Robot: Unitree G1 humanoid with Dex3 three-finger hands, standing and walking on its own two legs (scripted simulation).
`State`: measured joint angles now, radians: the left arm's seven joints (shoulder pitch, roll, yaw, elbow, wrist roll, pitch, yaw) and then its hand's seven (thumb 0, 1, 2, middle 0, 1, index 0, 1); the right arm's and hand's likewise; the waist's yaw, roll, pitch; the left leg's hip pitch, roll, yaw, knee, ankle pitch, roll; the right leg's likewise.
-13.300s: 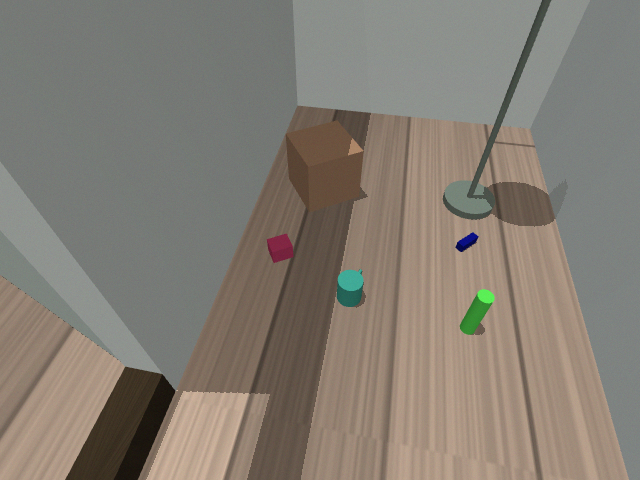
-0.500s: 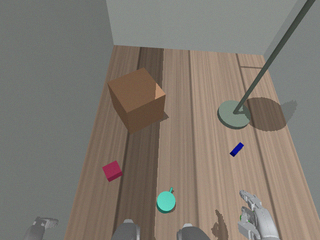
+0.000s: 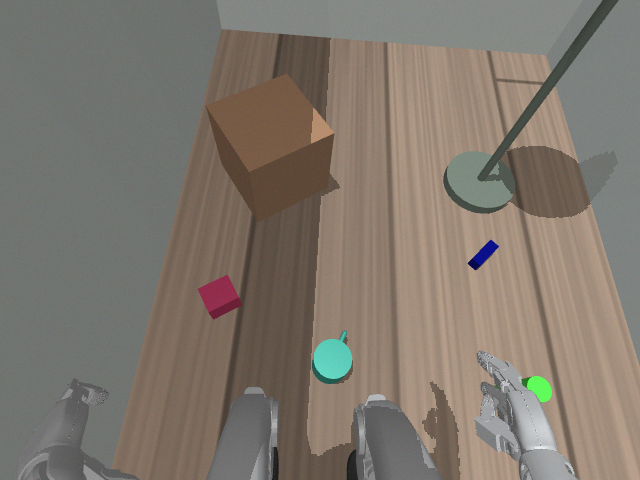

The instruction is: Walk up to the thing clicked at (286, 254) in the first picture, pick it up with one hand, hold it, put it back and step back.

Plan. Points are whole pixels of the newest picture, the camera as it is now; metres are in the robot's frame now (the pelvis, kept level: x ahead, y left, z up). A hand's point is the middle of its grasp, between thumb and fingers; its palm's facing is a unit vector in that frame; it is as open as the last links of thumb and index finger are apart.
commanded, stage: rise first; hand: left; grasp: from above
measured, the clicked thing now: (220, 297) +0.52 +0.24 -0.59
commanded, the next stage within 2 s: none
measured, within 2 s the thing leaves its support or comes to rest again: neither
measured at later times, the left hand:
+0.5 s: hand (157, 353) +0.33 +0.30 -0.34, palm faces -0.32 -0.18 -0.93, open 13.5 cm
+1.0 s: hand (178, 321) +0.41 +0.29 -0.42, palm faces -0.31 -0.25 -0.92, open 12.7 cm
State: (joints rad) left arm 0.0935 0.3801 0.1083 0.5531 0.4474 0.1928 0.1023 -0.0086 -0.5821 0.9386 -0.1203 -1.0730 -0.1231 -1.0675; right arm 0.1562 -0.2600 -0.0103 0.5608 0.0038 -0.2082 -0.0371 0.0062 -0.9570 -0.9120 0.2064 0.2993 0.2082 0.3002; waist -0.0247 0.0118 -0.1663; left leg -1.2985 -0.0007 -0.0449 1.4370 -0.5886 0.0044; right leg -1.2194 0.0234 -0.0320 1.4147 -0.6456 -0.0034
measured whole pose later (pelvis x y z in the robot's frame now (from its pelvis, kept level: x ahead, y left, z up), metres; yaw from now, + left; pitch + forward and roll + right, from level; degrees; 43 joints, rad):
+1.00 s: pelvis -0.06 +0.00 -0.27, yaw -8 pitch +35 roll -7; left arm -1.02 0.71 0.26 1.55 0.95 0.17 0.47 0.00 -0.31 0.81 -0.32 -0.84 -0.32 -0.84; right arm 0.16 -0.26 0.05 0.85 -0.13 -0.21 0.18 0.00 -0.90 -0.90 0.20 0.30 0.21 0.30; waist -0.20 0.01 -0.07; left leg -2.29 0.04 -0.11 2.32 -0.66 0.01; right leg -2.19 0.07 -0.10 2.28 -0.71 0.01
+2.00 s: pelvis -0.06 +0.00 -0.30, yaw -12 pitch +32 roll -10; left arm -1.14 0.88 0.26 1.60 0.96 0.19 0.43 0.00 -0.33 0.79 -0.33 -0.85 -0.33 -0.85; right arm 0.15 -0.31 0.17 0.76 -0.15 -0.23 0.24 0.00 -0.93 -0.91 0.20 0.30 0.20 0.30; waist -0.28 -0.04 0.05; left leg -2.36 0.05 -0.17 2.46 -0.68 0.00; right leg -2.25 0.10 -0.16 2.37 -0.71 0.01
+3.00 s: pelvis -0.06 +0.00 -0.30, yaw -13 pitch +32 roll -11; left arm -1.21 0.96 0.20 1.57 0.97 0.24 0.37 0.00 -0.34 0.79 -0.31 -0.89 -0.31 -0.88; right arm 0.18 -0.32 0.23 0.70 -0.14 -0.22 0.23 0.00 -0.93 -0.91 0.20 0.30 0.20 0.30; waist -0.31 -0.06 0.07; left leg -2.35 0.05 -0.19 2.45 -0.68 0.01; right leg -2.23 0.10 -0.17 2.34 -0.70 0.02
